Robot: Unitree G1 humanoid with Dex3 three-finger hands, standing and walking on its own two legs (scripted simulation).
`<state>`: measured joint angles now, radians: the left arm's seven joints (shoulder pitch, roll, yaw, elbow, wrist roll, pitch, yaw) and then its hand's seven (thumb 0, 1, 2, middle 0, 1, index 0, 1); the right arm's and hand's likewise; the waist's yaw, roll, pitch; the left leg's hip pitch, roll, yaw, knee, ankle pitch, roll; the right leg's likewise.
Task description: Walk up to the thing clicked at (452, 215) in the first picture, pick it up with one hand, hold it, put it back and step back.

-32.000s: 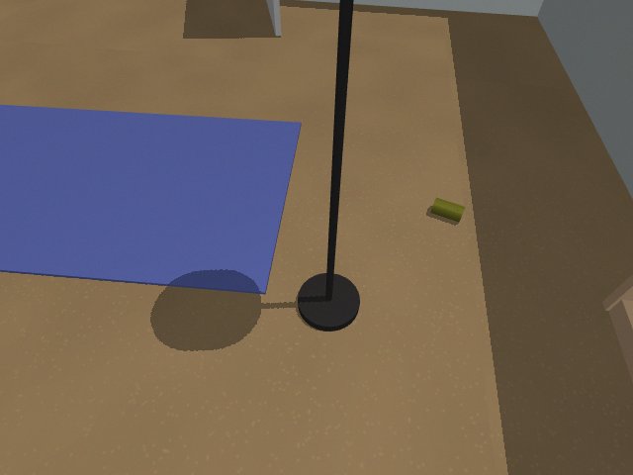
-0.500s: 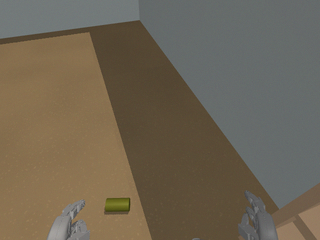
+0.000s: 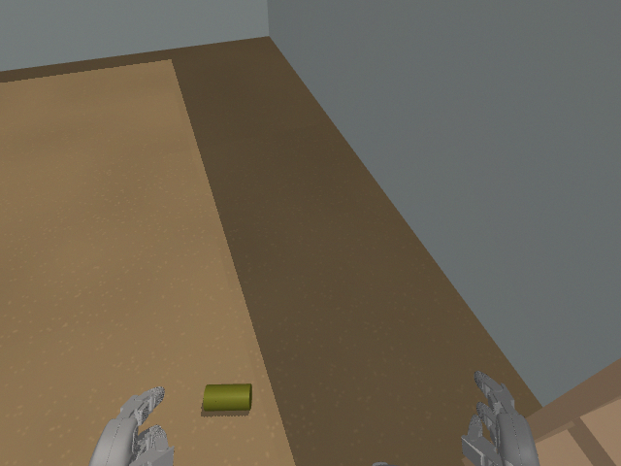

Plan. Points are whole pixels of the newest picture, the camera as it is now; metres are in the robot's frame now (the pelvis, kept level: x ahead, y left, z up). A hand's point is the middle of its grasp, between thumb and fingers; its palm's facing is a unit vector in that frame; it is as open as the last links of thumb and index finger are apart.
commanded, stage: home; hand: left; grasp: from above
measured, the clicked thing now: (228, 397) +0.44 +0.23 -0.68
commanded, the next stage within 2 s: stand in 0.24 s
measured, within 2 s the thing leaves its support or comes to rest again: neither
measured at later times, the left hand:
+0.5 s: hand out of the picture +0.15 +0.21 -0.09, palm faces +0.02 -0.95 -0.32, open 7.4 cm
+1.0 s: hand out of the picture +0.02 +0.23 -0.10, palm faces +0.05 -0.95 -0.32, open 7.3 cm
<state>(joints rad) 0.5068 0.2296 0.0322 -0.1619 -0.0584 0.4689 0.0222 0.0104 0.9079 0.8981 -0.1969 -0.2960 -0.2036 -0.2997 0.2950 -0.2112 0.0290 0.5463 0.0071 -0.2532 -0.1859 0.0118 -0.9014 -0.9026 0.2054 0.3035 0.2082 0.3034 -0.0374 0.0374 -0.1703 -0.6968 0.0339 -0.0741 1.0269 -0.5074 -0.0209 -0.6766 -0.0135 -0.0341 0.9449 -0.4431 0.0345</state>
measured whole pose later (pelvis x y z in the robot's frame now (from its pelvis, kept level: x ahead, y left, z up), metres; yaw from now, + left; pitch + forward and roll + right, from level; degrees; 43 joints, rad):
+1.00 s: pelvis -0.01 +0.00 +0.06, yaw +0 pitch -5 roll +0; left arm 0.21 0.27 0.04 1.09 0.03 0.03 0.03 0.01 0.91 0.90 -0.20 -0.30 -0.21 -0.30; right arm 0.20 -0.27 -0.04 1.07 -0.03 0.01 -0.03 0.00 -0.91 -0.90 0.20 0.30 0.21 0.30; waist 0.02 0.01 0.06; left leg -0.14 0.00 -0.03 0.46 -0.24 -0.01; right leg -0.16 -0.05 -0.01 0.46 -0.21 0.04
